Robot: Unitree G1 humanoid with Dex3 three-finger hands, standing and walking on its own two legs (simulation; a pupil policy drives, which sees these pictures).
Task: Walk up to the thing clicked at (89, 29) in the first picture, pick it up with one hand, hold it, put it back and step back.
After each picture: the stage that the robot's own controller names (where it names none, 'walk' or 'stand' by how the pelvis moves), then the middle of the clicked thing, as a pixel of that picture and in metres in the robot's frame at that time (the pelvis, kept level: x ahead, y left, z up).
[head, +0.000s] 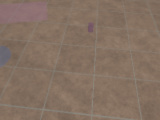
stand; (90, 27) +1.67 -0.12 -0.72
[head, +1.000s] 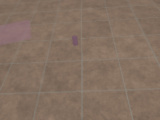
walk; (75, 40) +1.54 +0.18 -0.70
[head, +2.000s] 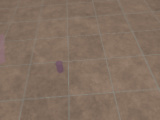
walk; (59, 66) +1.00 +0.29 -0.71
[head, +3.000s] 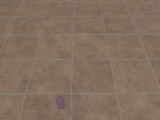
walk; (60, 102) +0.61 +0.21 -0.71
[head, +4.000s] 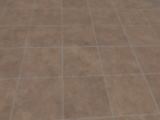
stand; out of the picture +0.37 +0.18 -0.70
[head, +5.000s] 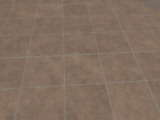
stand; out of the picture +0.34 +0.19 -0.72
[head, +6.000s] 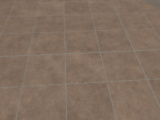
stand; out of the picture +0.34 +0.18 -0.73
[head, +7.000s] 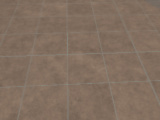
stand; out of the picture +0.35 +0.18 -0.73
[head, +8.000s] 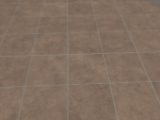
stand; out of the picture +0.34 +0.18 -0.73
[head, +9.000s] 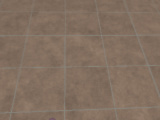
go down; out of the picture +0.36 +0.18 -0.70
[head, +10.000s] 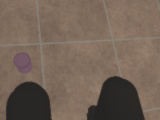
go down; (23, 63) +0.44 +0.20 -0.30
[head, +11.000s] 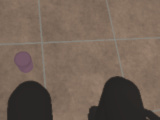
close in; (24, 62) +0.44 +0.20 -0.29
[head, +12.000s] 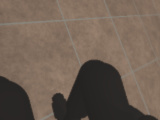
close in; out of the picture +0.43 +0.25 -0.22
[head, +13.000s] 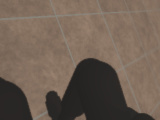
close; out of the picture +0.42 +0.25 -0.22
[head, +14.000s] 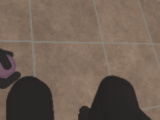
lift; (4, 70) +0.35 +0.24 -0.13
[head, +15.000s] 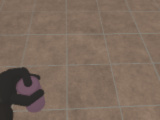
hold; (32, 95) +0.31 +0.17 +0.01
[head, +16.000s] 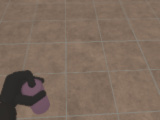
hold; (36, 97) +0.32 +0.16 -0.02
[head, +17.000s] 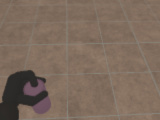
hold; (38, 97) +0.32 +0.16 -0.02
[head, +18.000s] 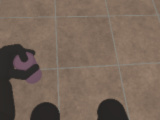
crouch; (29, 68) +0.40 +0.17 -0.09
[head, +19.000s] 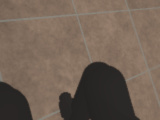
lower; out of the picture +0.43 +0.25 -0.23
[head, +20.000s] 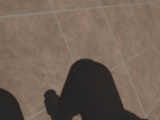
lower; out of the picture +0.44 +0.27 -0.24
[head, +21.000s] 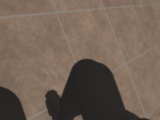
lower; out of the picture +0.43 +0.26 -0.23
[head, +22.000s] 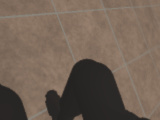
lower; out of the picture +0.44 +0.26 -0.23
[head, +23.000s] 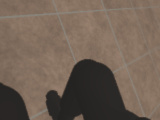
loosen; out of the picture +0.43 +0.26 -0.24
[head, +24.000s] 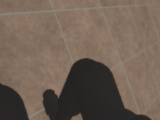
withdraw; out of the picture +0.42 +0.26 -0.24
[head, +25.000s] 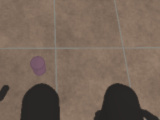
walk; (38, 66) +0.45 +0.19 -0.33
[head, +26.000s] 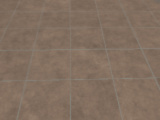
stand; out of the picture +0.36 +0.15 -0.66
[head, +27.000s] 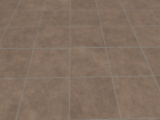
stand; out of the picture +0.39 +0.17 -0.66
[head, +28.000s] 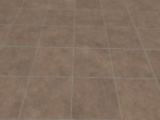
stand; out of the picture +0.38 +0.16 -0.69
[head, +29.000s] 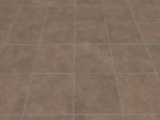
walk; out of the picture +0.40 +0.16 -0.72
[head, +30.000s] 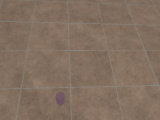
walk; (60, 98) +0.54 +0.12 -0.71
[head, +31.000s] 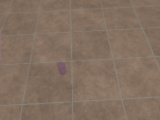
walk; (62, 68) +0.83 +0.24 -0.69
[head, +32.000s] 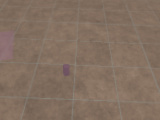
stand; (66, 70) +1.01 +0.16 -0.71
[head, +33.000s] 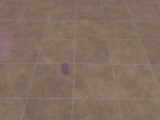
stand; (65, 69) +1.00 +0.18 -0.73
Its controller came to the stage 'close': yes
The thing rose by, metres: 0.71
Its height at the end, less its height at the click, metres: +0.00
